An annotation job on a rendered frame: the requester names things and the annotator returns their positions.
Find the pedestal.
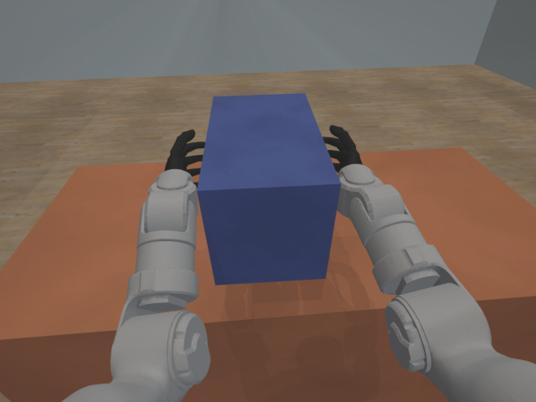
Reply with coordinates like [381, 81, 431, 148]
[0, 147, 536, 402]

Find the right robot hand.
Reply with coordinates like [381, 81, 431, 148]
[322, 125, 363, 173]

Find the carton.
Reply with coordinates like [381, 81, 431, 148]
[197, 93, 341, 286]

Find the robot left forearm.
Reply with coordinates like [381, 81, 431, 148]
[111, 169, 198, 374]

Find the left robot upper arm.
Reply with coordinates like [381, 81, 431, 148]
[62, 310, 211, 402]

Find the left robot hand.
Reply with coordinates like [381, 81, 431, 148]
[164, 130, 205, 188]

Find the robot right forearm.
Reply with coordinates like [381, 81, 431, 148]
[337, 164, 492, 343]

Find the right robot upper arm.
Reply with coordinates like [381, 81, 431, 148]
[385, 283, 536, 402]

